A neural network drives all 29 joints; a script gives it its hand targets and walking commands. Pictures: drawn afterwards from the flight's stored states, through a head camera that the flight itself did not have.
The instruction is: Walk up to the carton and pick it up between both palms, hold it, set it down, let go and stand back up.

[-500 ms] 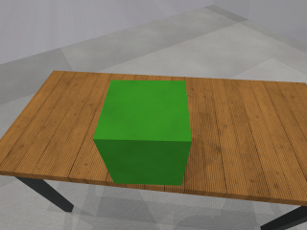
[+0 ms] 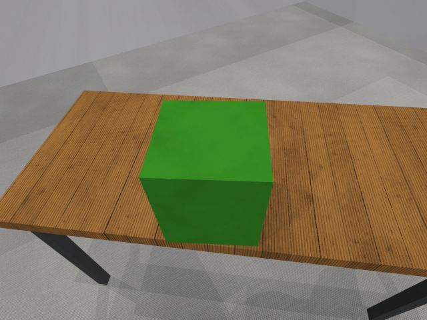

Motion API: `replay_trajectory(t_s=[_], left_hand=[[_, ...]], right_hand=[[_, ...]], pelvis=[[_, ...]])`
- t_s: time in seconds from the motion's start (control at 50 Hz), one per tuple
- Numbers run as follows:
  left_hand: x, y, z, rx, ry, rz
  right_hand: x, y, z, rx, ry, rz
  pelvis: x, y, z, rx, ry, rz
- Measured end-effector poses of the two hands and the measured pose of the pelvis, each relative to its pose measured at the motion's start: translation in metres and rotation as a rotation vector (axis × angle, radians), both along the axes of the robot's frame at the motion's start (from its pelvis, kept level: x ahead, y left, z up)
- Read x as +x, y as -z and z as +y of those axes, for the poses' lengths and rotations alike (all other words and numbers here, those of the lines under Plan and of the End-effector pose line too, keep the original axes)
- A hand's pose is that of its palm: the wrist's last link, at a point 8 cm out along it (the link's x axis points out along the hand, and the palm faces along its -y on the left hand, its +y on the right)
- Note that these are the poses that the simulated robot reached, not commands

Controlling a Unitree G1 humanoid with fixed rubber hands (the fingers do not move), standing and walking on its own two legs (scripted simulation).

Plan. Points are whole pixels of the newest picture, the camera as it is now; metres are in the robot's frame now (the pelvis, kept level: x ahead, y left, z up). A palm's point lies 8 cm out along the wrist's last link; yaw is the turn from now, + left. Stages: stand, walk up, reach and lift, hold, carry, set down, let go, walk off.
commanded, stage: walk up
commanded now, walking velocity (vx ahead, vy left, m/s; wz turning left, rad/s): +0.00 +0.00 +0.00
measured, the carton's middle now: (212, 176) +0.40 +0.04 +0.02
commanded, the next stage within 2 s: stand in 0.40 s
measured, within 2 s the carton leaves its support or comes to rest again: neither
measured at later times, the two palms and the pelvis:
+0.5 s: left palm out of the picture -0.05 +0.23 -0.14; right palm out of the picture -0.04 -0.16 -0.14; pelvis +0.00 +0.03 +0.01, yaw +0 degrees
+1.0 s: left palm (117, 292) +0.20 +0.24 -0.12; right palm (337, 318) +0.17 -0.21 -0.12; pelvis -0.03 +0.01 -0.02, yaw +0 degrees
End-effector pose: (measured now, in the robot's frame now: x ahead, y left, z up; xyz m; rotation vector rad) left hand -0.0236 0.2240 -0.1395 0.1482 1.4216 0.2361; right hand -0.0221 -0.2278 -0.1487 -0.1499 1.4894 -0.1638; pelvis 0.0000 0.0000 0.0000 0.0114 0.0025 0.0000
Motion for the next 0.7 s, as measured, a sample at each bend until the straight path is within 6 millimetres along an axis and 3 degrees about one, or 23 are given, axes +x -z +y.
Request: replay_trajectory(t_s=[0.06, 0.12, 0.2, 0.28, 0.46, 0.7], left_hand=[[-0.001, 0.007, 0.010, -0.014, 0.013, 0.006], [0.003, 0.017, 0.015, -0.055, 0.010, -0.017], [0.002, 0.016, 0.012, -0.102, 0.009, -0.016], [-0.009, 0.010, 0.008, -0.117, 0.008, 0.020], [-0.026, 0.002, 0.008, -0.104, -0.004, 0.082], [-0.011, 0.004, 0.003, -0.100, 0.001, 0.054]], right_hand=[[0.009, -0.004, 0.008, -0.012, 0.004, -0.058], [0.004, -0.003, 0.025, -0.021, 0.005, -0.072], [-0.008, -0.010, 0.052, 0.019, 0.014, -0.058], [-0.011, -0.010, 0.067, 0.051, 0.022, -0.044], [-0.018, -0.008, 0.066, 0.059, 0.031, -0.012], [-0.009, -0.006, 0.057, 0.052, 0.024, -0.013]], pelvis=[[-0.002, 0.001, 0.007, -0.013, -0.003, -0.007], [-0.004, 0.005, 0.017, -0.030, -0.008, -0.015], [-0.003, -0.001, 0.025, -0.008, -0.002, -0.013], [-0.002, -0.005, 0.031, 0.000, 0.001, -0.010], [0.001, -0.007, 0.035, -0.004, -0.001, -0.012], [0.006, -0.006, 0.030, -0.007, -0.005, -0.015]])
